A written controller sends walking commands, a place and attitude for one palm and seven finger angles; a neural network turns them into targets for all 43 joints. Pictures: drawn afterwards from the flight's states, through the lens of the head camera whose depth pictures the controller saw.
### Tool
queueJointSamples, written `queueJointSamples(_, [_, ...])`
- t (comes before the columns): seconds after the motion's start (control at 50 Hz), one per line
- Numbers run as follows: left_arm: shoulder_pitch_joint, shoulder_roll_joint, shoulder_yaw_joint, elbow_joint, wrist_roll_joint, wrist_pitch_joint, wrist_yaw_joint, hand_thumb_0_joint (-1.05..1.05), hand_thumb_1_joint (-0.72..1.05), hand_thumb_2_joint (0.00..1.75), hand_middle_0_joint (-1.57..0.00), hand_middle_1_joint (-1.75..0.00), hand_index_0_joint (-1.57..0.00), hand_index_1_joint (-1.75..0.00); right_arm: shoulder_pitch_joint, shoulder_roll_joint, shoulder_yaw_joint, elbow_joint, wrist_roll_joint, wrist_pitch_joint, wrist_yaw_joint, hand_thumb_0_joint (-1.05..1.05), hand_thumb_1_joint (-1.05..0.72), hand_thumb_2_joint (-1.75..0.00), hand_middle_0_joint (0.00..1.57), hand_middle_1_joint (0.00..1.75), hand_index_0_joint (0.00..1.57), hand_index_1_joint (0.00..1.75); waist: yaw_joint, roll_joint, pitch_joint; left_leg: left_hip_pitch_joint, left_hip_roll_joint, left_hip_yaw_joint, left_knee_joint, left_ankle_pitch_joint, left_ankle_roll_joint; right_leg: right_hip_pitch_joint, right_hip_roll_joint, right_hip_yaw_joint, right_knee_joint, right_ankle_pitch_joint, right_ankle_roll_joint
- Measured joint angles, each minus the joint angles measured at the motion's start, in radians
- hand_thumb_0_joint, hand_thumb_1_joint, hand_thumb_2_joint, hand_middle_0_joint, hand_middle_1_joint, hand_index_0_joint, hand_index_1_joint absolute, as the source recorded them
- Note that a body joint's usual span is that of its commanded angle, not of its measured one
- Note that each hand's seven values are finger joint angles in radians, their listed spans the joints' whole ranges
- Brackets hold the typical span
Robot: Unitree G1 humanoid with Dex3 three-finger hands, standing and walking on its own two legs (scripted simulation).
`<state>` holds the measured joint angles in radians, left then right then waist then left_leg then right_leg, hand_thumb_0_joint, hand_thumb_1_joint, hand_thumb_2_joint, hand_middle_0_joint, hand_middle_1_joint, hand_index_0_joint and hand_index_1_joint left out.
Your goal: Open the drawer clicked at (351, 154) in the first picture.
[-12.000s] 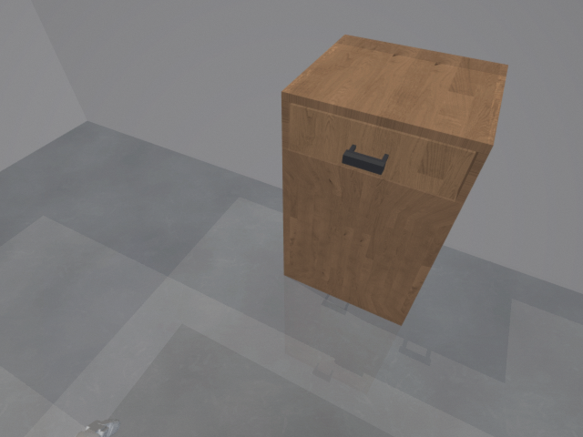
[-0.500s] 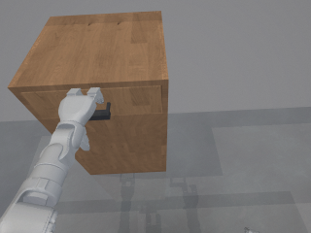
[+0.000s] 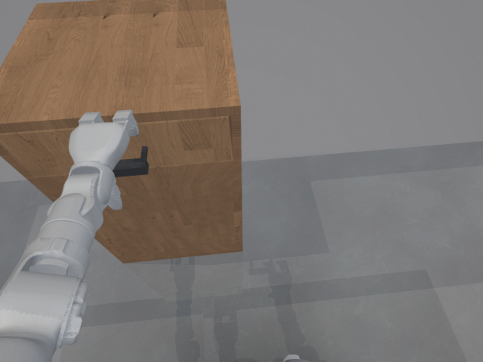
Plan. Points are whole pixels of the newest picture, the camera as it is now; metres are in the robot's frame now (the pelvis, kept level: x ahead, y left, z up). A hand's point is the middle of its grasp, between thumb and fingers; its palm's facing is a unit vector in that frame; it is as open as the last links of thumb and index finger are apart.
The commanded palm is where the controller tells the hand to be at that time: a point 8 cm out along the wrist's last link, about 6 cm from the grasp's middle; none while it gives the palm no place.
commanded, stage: move the hooked fingers above the handle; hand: left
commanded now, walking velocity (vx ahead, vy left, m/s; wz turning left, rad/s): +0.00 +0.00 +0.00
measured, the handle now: (123, 160) +0.51 +0.24 -0.03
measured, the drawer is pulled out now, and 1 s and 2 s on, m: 0.00 0.00 0.00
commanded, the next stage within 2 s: lower the fingers behind the handle in 1.68 s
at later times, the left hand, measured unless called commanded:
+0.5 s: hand (111, 158) +0.46 +0.23 +0.04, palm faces -0.01 +0.01 -1.00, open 13.7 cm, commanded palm +0.43 +0.25 +0.09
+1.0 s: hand (111, 158) +0.47 +0.24 +0.04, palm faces -0.02 +0.00 -1.00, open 13.6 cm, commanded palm +0.44 +0.25 +0.09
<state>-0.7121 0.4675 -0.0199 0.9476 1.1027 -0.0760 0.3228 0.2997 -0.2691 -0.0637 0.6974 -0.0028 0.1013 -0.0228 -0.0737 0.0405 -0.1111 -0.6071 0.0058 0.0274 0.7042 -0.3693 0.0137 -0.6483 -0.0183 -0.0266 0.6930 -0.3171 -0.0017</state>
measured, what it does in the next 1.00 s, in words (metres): stands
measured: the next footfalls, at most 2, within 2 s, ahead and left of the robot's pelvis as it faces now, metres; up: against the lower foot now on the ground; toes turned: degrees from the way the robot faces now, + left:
none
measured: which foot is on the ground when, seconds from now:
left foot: down 0.00-1.00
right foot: down 0.00-1.00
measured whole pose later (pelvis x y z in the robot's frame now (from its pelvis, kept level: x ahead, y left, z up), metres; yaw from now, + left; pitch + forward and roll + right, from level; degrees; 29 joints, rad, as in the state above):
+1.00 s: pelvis +0.01 +0.01 +0.00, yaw +0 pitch +17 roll -1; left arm -0.73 0.45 -0.04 0.99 1.09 -0.05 0.34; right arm 0.32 -0.27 -0.06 0.71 0.00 0.12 -0.01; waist -0.06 0.06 -0.14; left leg -0.62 0.00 0.03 0.71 -0.38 0.02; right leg -0.66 -0.02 -0.02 0.68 -0.32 0.01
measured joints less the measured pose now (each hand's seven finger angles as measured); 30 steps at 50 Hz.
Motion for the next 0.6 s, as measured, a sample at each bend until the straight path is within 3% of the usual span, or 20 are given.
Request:
queueJointSamples(0.08, [-0.013, 0.022, 0.02, 0.048, -0.008, 0.05, -0.008, 0.0, -0.49, 0.3, -0.32, -1.2, -0.32, -1.2, 0.019, -0.002, -0.003, -0.002, 0.0, 0.004, 0.005, 0.01, -0.91, -0.9, 0.2, 0.3, 0.2, 0.3, -0.006, 0.01, -0.008, -0.014, 0.006, 0.012, -0.005, 0.003, 0.0, -0.019, 0.007, 0.012, -0.006, 0.009, 0.0])
queueJointSamples(0.14, [0.006, 0.022, 0.01, 0.053, -0.027, 0.053, -0.041, 0.0, -0.49, 0.3, -0.32, -1.2, -0.32, -1.2, 0.042, -0.002, -0.006, 0.003, 0.004, 0.009, 0.004, 0.01, -0.91, -0.9, 0.2, 0.3, 0.2, 0.3, -0.001, 0.019, -0.01, -0.003, 0.009, 0.015, -0.016, 0.005, 0.0, -0.009, 0.01, 0.015, -0.019, 0.013, 0.001])
queueJointSamples(0.24, [0.054, 0.001, -0.013, -0.001, -0.034, -0.016, -0.071, 0.0, -0.49, 0.3, -0.32, -1.2, -0.32, -1.2, 0.064, 0.006, -0.006, 0.014, 0.004, 0.014, -0.006, 0.01, -0.91, -0.9, 0.2, 0.3, 0.2, 0.3, 0.005, 0.018, -0.009, 0.02, 0.007, 0.009, -0.026, 0.004, 0.001, 0.018, 0.008, 0.009, -0.031, 0.011, 0.002])
queueJointSamples(0.34, [0.045, 0.003, 0.018, -0.022, 0.001, -0.067, -0.009, 0.0, -0.49, 0.3, -0.33, -1.2, -0.32, -1.2, 0.041, 0.011, 0.002, 0.018, -0.001, 0.011, -0.007, 0.01, -0.91, -0.9, 0.2, 0.3, 0.2, 0.3, -0.007, 0.004, -0.007, 0.002, 0.005, 0.004, -0.008, -0.002, 0.0, 0.002, 0.006, 0.004, -0.012, 0.003, 0.001])
queueJointSamples(0.46, [-0.003, 0.014, 0.012, 0.022, -0.004, -0.011, 0.041, 0.0, -0.49, 0.3, -0.35, -1.22, -0.33, -1.22, 0.011, 0.002, 0.002, 0.015, 0.001, 0.009, 0.007, 0.01, -0.91, -0.9, 0.2, 0.3, 0.2, 0.3, -0.001, 0.015, -0.014, -0.019, 0.004, 0.009, 0.0, -0.003, 0.003, -0.02, 0.005, 0.01, -0.007, 0.004, 0.004])
queueJointSamples(0.54, [-0.008, -0.003, 0.005, 0.061, -0.022, 0.052, -0.005, 0.0, -0.49, 0.3, -0.35, -1.22, -0.33, -1.23, 0.001, 0.0, 0.008, 0.005, 0.008, 0.017, 0.009, 0.01, -0.91, -0.9, 0.2, 0.3, 0.2, 0.3, 0.005, 0.021, -0.022, 0.001, 0.004, 0.017, -0.02, 0.003, 0.005, -0.005, 0.006, 0.018, -0.023, 0.011, 0.007])
queueJointSamples(0.6, [0.007, 0.004, 0.005, 0.077, -0.031, 0.059, -0.043, 0.0, -0.49, 0.3, -0.34, -1.22, -0.33, -1.23, 0.001, 0.004, 0.015, -0.01, 0.014, 0.017, 0.001, 0.01, -0.91, -0.9, 0.2, 0.3, 0.2, 0.3, 0.004, 0.017, -0.019, 0.018, 0.004, 0.019, -0.031, 0.005, 0.006, 0.011, 0.006, 0.02, -0.031, 0.013, 0.008])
